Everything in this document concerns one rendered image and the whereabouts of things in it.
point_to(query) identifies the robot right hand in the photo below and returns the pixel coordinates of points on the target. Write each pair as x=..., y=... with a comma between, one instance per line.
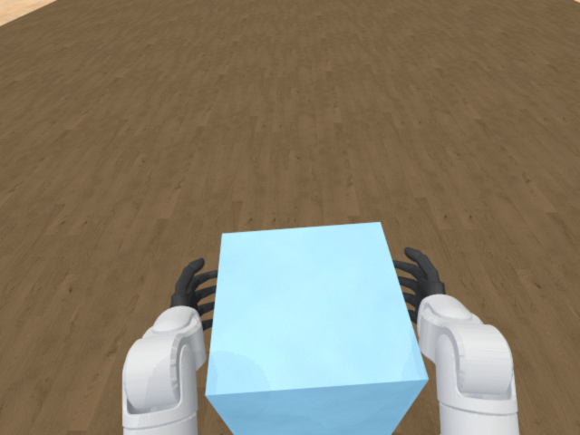
x=428, y=281

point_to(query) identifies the left robot forearm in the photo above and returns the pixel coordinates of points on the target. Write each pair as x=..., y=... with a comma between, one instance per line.
x=159, y=382

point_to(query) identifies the right robot forearm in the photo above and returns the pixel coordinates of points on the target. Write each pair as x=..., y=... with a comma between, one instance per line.
x=474, y=369

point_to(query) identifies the carton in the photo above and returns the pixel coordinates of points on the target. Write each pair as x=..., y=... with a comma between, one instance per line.
x=311, y=334

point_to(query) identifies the robot left hand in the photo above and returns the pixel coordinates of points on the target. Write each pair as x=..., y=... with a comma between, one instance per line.
x=185, y=294

